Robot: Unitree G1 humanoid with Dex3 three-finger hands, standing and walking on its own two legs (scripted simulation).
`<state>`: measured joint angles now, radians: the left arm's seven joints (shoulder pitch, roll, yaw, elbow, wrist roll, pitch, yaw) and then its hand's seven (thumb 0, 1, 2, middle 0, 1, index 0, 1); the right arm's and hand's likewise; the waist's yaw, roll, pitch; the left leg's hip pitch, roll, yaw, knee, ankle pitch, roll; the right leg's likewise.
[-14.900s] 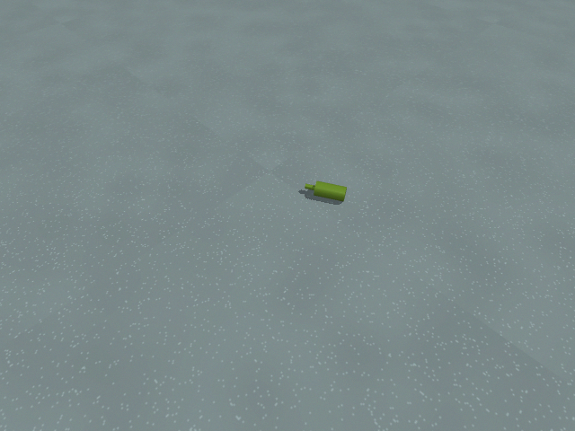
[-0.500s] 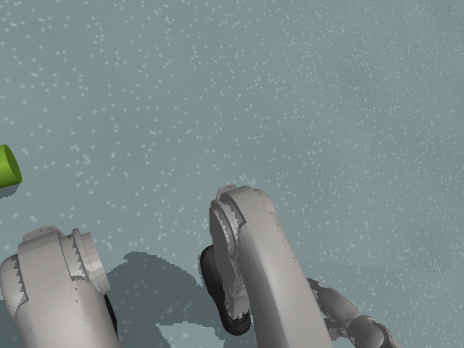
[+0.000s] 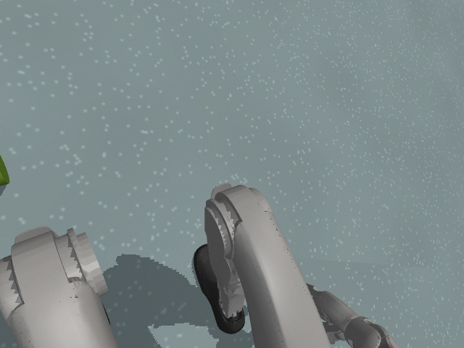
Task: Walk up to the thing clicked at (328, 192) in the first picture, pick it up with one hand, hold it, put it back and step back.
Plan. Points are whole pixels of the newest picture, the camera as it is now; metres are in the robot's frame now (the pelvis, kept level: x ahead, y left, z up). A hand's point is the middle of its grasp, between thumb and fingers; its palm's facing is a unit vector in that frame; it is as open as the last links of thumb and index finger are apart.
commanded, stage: close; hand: left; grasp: from above
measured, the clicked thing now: out of the picture +0.41 +0.37 -0.26
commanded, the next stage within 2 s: settle in 1.78 s
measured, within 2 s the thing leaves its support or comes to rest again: neither
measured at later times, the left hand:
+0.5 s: hand out of the picture +0.39 +0.35 -0.24, palm faces -0.47 -0.21 -0.86, open 12.5 cm
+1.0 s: hand out of the picture +0.40 +0.35 -0.23, palm faces -0.43 -0.18 -0.88, open 10.5 cm
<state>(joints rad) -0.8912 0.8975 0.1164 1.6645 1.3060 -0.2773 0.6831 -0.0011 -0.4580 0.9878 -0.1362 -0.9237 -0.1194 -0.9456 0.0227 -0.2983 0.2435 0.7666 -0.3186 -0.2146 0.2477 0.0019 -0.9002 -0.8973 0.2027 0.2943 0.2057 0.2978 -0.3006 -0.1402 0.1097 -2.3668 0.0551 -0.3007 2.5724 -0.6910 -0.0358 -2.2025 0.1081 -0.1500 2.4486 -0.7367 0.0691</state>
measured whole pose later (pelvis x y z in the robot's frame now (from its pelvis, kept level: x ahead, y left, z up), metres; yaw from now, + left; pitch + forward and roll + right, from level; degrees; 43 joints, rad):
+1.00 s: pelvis +0.00 +0.00 +0.00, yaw +0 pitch +26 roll -13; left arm -0.93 0.93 0.15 1.70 1.22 -0.19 0.62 0.00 0.03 0.60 -0.47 -0.69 -0.51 -0.66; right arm 0.04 -0.32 0.25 0.72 -0.29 -0.25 0.26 0.00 -0.90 -0.90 0.20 0.29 0.21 0.30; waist -0.31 -0.14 0.12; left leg -2.38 0.06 -0.29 2.56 -0.68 -0.03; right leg -2.21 0.11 -0.14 2.43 -0.72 0.08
